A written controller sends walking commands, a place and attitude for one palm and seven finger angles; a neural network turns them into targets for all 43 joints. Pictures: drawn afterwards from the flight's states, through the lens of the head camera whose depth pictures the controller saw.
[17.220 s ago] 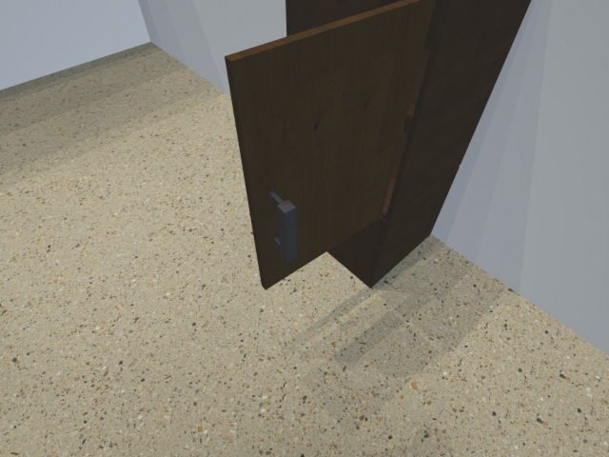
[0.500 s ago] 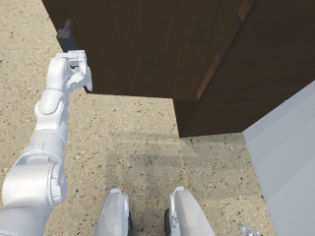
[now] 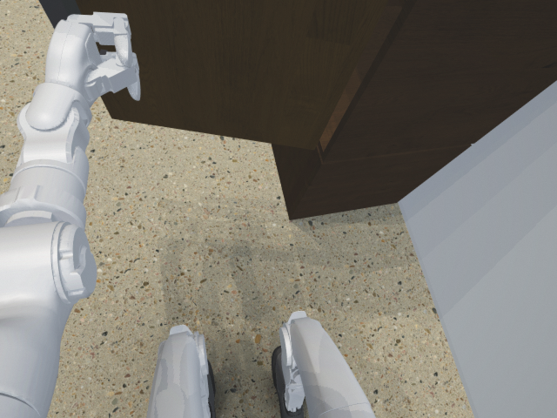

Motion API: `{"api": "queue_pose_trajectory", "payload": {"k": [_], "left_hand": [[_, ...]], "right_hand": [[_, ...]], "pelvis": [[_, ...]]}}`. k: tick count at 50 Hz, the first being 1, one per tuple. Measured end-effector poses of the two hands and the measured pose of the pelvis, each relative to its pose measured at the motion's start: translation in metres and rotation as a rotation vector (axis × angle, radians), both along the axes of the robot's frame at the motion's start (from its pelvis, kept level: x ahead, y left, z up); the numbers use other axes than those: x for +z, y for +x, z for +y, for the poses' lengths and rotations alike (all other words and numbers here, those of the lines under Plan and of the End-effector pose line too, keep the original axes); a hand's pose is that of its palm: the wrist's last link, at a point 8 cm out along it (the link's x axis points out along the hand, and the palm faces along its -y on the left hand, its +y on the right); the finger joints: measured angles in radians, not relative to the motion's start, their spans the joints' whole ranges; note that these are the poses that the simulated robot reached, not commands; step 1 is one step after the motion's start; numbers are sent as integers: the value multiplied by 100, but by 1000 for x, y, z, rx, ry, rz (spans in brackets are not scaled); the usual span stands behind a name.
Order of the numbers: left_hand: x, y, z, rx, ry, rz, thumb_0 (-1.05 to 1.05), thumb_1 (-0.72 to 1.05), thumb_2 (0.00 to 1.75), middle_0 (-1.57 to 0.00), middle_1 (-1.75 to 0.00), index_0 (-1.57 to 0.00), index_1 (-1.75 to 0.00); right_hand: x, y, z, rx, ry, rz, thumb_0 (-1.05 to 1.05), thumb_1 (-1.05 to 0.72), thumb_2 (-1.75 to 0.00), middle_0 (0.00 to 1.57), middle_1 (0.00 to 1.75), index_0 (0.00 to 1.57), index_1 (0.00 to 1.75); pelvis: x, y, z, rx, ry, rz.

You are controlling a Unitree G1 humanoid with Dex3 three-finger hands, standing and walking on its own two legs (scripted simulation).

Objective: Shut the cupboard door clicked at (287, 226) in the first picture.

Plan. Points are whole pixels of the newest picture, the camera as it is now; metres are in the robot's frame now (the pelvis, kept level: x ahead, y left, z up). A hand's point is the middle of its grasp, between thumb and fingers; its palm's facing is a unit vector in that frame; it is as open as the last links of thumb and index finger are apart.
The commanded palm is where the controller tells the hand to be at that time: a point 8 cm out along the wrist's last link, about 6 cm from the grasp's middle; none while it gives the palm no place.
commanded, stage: push the door shut along its arc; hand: left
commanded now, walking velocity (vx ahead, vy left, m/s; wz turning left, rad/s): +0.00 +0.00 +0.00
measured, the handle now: (81, 26) +0.63 +0.19 +0.06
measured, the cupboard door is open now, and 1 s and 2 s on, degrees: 73 68 68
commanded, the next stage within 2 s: pull the fist back off the door in 0.34 s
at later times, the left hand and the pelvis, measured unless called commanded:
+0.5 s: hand (149, 26) +0.62 +0.10 +0.08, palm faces -0.23 -0.97 +0.05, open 3.1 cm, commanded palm +0.60 +0.11 +0.07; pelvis +0.00 +0.00 -0.02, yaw -2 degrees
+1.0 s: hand (149, 66) +0.55 +0.10 +0.08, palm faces -0.02 -1.00 -0.04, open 3.1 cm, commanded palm +0.52 +0.14 +0.07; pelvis +0.02 -0.02 +0.02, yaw +1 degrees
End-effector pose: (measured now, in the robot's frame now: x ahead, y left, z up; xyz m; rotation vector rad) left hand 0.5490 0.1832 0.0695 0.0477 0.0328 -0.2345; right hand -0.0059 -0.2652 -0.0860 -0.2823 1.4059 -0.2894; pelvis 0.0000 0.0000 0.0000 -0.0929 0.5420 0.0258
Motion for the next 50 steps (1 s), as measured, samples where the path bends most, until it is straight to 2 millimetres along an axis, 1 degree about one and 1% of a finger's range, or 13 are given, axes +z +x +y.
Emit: {"api": "queue_pose_trajectory", "payload": {"k": [6,13,19,23,25,27,29,31,34,38,41,45,50], "left_hand": [[0,18,-2,-12,0,7,2,90,90,-130,-150,-130,-150],[0,33,-5,-50,12,14,2,90,90,-130,-150,-130,-150],[-1,45,-16,-83,-1,38,2,90,90,-130,-150,-130,-150],[3,56,-25,-101,-4,24,2,90,90,-130,-150,-130,-150],[5,61,-23,2,-98,7,2,90,90,-130,-150,-130,-150],[4,62,-27,102,-118,-5,2,90,90,-130,-150,-130,-150],[1,59,-32,191,-97,-13,2,90,90,-130,-150,-130,-150],[-6,52,-33,246,-52,-8,1,90,90,-130,-150,-130,-150],[-12,39,-31,260,10,5,2,90,90,-130,-150,-130,-150],[-8,21,-26,251,4,4,2,90,90,-130,-150,-130,-150],[1,11,-23,247,-4,2,2,90,90,-130,-150,-130,-150],[11,1,-21,238,-9,-12,2,90,90,-130,-150,-130,-150],[10,-15,-25,213,-11,-23,2,90,90,-130,-150,-130,-150]], "right_hand": [[-4,-9,5,-22,2,11,0,-91,-89,20,30,20,30],[-9,-19,12,-43,6,43,0,-91,-89,20,30,20,30],[-8,-25,14,-51,-5,58,0,-91,-89,20,30,20,30],[-7,-28,13,-63,-21,55,0,-91,-89,20,30,20,30],[-7,-30,14,-56,-18,60,0,-91,-89,20,30,20,30],[-6,-31,17,-46,9,68,0,-91,-89,20,30,20,30],[-7,-31,22,-42,49,78,0,-91,-89,20,30,20,30],[-7,-31,27,-48,89,83,0,-91,-89,20,30,20,30],[-7,-28,32,-66,137,83,0,-91,-89,20,30,20,30],[-2,-19,32,-67,166,70,0,-91,-89,20,30,20,30],[2,-9,26,-44,162,53,0,-91,-89,20,30,20,30],[8,8,10,-7,132,21,0,-91,-89,20,30,20,30],[13,31,-9,29,90,-20,0,-91,-89,20,30,20,30]], "pelvis": [[-6,0,0,-10,-6,21],[-12,0,0,-16,-10,44],[-15,2,0,-18,-14,58],[-18,3,0,-22,-17,71],[-18,4,0,-28,-19,80],[-17,5,0,-33,-16,83],[-14,7,-1,-36,-11,80],[-10,9,-2,-39,-3,74],[-3,12,-4,-40,9,56],[10,16,-8,-32,21,28],[17,18,-11,-22,25,8],[23,21,-14,-10,28,-10],[25,23,-15,-2,36,-28]]}}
